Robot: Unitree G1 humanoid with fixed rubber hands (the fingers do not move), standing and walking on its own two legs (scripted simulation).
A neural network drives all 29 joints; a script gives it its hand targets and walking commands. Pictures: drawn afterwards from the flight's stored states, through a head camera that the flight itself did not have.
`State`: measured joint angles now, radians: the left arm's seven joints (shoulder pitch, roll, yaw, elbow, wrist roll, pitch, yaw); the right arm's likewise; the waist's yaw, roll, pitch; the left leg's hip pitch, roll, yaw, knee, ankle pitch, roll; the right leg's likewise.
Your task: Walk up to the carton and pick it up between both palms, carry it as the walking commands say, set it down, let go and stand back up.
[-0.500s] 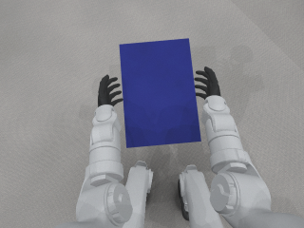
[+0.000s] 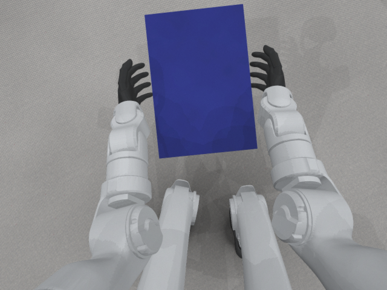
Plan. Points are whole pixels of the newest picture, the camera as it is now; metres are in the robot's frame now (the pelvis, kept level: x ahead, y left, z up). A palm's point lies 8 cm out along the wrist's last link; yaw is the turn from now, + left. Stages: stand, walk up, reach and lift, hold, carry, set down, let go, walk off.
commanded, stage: set down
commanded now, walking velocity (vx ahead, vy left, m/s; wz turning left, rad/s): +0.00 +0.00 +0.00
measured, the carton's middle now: (200, 92) +0.51 +0.05 -0.18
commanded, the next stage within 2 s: none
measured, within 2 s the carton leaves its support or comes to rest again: neither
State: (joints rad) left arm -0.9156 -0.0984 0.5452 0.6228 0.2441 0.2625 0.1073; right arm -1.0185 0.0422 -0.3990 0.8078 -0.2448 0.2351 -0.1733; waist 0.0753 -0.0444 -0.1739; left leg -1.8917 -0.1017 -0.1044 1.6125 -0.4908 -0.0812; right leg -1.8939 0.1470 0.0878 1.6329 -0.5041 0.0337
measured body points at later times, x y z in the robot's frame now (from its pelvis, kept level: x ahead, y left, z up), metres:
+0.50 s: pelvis -0.01 +0.00 -0.06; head +0.30 +0.01 +0.26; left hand +0.48 +0.19 -0.17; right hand +0.53 -0.09 -0.18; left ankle +0.10 +0.14 -0.50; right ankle +0.09 -0.11 -0.50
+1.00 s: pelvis -0.01 +0.00 -0.12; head +0.34 +0.01 +0.15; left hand +0.51 +0.20 -0.27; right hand +0.56 -0.09 -0.27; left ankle +0.10 +0.14 -0.50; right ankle +0.09 -0.11 -0.50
